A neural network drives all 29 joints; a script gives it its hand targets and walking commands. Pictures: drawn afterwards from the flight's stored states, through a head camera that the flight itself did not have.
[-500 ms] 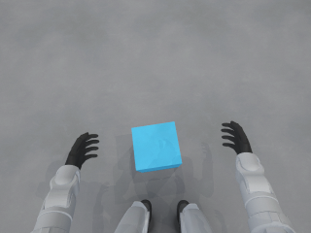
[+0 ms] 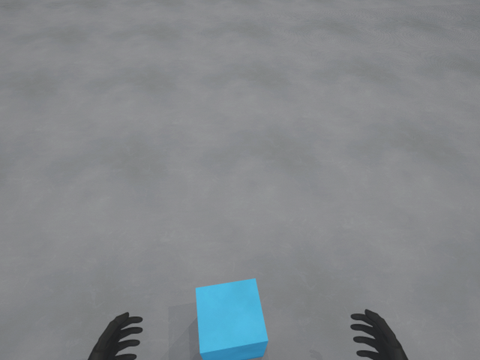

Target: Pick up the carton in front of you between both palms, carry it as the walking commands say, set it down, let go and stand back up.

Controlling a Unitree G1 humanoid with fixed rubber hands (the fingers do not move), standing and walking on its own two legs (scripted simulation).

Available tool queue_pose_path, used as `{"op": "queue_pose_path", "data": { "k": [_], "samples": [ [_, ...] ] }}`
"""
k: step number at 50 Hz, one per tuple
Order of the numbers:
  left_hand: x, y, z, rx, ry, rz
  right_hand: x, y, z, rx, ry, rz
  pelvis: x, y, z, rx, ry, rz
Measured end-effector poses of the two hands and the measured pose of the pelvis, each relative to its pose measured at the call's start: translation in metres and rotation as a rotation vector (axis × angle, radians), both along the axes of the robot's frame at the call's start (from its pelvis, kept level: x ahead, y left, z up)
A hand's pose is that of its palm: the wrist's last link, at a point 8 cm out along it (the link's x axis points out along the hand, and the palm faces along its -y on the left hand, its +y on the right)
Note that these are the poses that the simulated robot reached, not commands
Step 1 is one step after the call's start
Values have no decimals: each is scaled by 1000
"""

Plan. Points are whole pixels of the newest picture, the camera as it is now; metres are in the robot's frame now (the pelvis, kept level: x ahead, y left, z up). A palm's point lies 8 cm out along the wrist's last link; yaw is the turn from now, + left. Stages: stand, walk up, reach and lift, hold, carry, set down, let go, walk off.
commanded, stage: let go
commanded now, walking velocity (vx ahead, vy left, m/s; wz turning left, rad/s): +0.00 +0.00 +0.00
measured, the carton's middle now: (230, 323) +0.37 +0.05 -0.65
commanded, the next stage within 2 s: stand in 0.40 s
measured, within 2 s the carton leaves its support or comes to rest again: neither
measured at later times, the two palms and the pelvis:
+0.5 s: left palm out of the picture +0.15 +0.26 -0.07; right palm out of the picture +0.14 -0.25 -0.08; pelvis -0.01 +0.01 -0.01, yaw +0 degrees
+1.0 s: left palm out of the picture +0.14 +0.30 -0.10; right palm out of the picture +0.13 -0.28 -0.08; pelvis +0.01 +0.02 +0.00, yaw +0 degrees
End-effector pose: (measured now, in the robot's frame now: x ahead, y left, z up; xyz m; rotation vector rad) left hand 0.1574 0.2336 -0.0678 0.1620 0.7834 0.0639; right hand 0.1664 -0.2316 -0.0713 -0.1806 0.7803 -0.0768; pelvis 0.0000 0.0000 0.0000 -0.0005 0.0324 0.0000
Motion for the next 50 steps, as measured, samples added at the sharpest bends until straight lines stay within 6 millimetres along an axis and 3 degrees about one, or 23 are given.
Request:
{"op": "queue_pose_path", "data": {
  "k": [7,20,33,50],
  "samples": [
    [1,-7,1,3,0,-19,-19,-5,6,5,19,-6,-7,-1,0,-3,-93,-6],
    [-5,5,8,60,30,22,-23,3,0,6,5,-7,-14,4,-5,-3,-147,5],
    [-18,57,-20,177,81,42,-40,-49,-4,-215,111,-50,-3,9,-6,-6,-42,-4],
    [-19,67,-29,189,153,39,-36,-44,-11,-212,156,-64,7,16,-2,-6,-46,-7]
  ]
}}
